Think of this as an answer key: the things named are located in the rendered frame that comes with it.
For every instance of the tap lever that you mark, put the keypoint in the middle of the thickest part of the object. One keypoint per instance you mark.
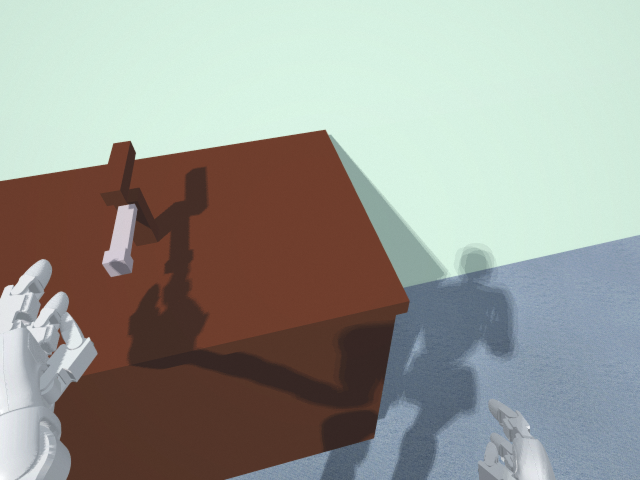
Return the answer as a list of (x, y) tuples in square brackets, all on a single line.
[(118, 261)]

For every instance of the robot left hand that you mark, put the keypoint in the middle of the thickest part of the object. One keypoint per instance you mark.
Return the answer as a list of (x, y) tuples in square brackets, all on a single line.
[(26, 341)]

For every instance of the robot right hand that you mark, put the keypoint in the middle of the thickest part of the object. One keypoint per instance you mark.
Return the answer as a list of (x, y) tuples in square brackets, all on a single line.
[(525, 459)]

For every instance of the left robot forearm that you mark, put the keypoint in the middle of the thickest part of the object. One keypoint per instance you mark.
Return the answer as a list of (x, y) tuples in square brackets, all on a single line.
[(30, 446)]

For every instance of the counter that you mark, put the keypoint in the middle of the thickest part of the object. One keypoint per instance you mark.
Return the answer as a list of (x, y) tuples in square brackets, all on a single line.
[(255, 327)]

